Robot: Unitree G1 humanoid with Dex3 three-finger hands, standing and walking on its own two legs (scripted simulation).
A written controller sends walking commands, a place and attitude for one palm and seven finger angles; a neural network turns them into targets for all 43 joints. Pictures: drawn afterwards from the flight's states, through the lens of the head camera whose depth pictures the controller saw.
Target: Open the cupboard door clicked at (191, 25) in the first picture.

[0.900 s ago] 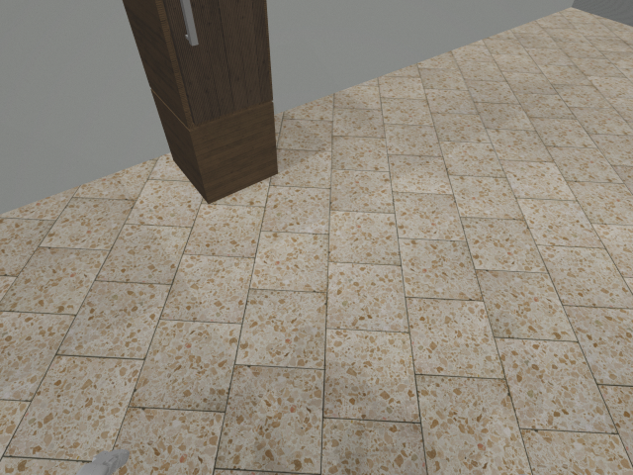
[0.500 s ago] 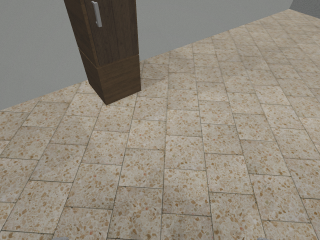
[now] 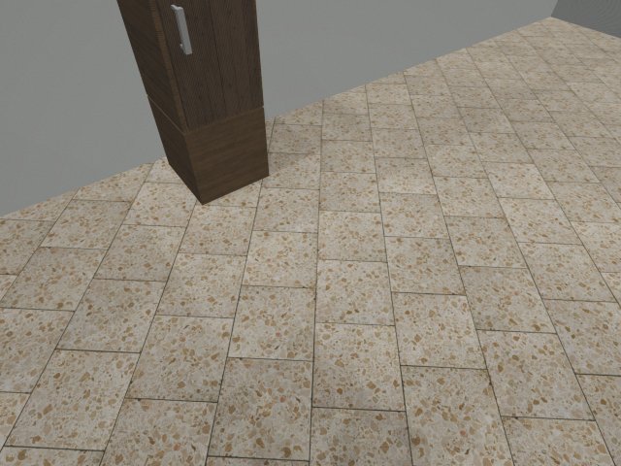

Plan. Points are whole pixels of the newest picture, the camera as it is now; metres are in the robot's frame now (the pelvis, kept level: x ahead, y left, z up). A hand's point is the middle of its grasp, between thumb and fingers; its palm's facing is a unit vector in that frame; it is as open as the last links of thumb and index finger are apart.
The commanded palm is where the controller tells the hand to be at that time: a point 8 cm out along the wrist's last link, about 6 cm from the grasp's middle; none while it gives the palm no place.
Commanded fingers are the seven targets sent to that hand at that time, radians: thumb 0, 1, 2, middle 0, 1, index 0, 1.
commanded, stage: stand and wait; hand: left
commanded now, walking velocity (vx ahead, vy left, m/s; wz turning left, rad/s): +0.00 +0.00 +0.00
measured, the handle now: (180, 29) +1.34 +0.50 +0.01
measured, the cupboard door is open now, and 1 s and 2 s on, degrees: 0 0 0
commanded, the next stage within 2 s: look at it before walking up in 0.06 s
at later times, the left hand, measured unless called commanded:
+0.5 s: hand out of the picture +0.07 +0.25 -0.16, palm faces -0.04 -0.94 -0.33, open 7.4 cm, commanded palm none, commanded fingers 0.00 0.90 0.90 -0.20 -0.30 -0.20 -0.30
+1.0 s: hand out of the picture +0.07 +0.21 -0.18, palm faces -0.07 -0.97 -0.25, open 7.4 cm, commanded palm none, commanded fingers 0.00 0.90 0.90 -0.20 -0.30 -0.20 -0.30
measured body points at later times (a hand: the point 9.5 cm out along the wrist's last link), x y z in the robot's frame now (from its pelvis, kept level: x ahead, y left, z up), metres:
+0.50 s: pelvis +0.00 +0.00 +0.00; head +0.01 +0.01 +0.45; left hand +0.07 +0.30 -0.13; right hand +0.07 -0.30 -0.13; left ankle +0.00 +0.13 -0.74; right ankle +0.00 -0.12 -0.74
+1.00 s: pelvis +0.04 +0.00 -0.01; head +0.04 +0.00 +0.44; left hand +0.07 +0.26 -0.16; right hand +0.06 -0.27 -0.16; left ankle +0.00 +0.13 -0.74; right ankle +0.01 -0.11 -0.74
